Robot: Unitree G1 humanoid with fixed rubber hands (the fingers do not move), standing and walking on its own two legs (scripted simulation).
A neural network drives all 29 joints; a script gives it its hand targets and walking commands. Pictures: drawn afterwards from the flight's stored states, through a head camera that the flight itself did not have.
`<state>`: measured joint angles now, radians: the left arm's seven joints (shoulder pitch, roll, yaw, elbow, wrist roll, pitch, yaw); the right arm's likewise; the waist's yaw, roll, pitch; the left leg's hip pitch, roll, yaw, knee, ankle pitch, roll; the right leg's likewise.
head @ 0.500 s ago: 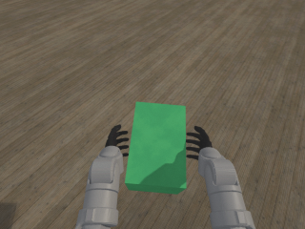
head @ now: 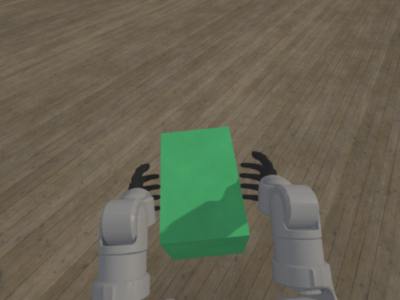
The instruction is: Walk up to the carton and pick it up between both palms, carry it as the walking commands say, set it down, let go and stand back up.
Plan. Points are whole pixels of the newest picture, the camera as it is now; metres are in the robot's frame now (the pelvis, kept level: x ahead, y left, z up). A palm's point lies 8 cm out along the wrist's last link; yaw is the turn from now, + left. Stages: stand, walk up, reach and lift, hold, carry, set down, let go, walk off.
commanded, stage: carry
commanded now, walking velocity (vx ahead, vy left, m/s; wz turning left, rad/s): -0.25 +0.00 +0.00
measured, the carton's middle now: (201, 192) +0.34 +0.01 +0.01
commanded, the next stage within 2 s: none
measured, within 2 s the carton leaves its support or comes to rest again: neither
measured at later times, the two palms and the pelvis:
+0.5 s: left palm (130, 243) +0.22 +0.14 +0.05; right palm (263, 220) +0.24 -0.10 +0.08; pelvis -0.09 +0.01 +0.00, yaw -1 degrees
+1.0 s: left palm out of the picture +0.09 +0.15 +0.07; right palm out of the picture +0.10 -0.08 +0.09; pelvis -0.22 +0.03 +0.01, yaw -1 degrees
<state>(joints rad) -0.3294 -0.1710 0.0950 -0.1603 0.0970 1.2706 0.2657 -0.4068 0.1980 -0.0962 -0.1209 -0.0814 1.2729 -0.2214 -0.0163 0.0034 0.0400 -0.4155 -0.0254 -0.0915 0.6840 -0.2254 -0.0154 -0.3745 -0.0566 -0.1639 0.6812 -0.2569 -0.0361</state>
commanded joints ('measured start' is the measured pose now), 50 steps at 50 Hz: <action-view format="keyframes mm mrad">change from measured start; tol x64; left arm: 1 -721 -1047 -582 -104 -424 -14 -371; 50 -676 -1064 -610 -214 -400 -52 -363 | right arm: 1 -539 1102 543 -21 389 -11 320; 50 -439 1114 598 -140 354 -64 308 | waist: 1 24 -213 -386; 50 21 -167 -531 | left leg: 1 -24 61 139 259 -195 25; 17 438 295 -156 -143 845 150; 23 -145 32 139 334 -379 -8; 29 -24 60 163 148 -234 -20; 41 535 296 -132 -116 1139 167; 50 -115 57 116 403 -355 5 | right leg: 1 36 -338 294 -365 -99 -94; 11 -158 47 161 492 -326 52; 30 332 -261 194 -132 706 -85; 35 -157 52 73 222 -396 75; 42 -83 90 90 111 -270 76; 50 296 -391 345 -274 607 -173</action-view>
